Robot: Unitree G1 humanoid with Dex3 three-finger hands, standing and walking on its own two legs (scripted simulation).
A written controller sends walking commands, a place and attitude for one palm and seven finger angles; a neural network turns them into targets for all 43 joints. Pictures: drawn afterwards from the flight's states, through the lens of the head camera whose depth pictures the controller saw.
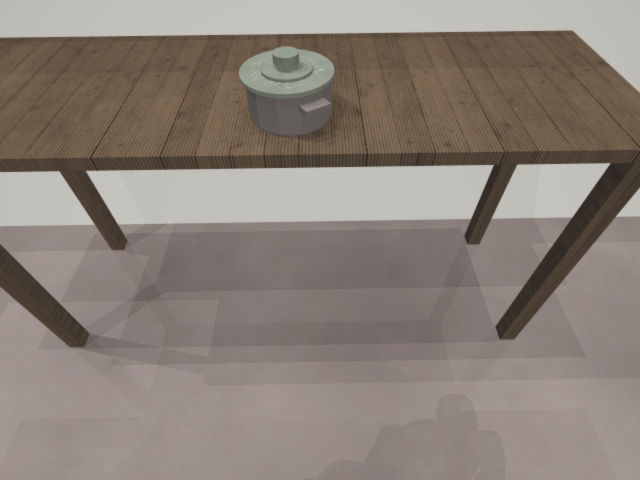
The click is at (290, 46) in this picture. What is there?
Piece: lid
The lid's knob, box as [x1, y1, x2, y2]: [272, 46, 298, 67]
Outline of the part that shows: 272,51 273,63 277,66 289,67 295,65 298,62 298,51 293,47 278,47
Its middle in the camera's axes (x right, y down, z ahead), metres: -0.07 -0.33 +0.70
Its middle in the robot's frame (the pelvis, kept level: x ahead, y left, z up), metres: +0.77 +0.10 +0.16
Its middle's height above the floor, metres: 0.93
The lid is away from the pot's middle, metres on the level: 0.00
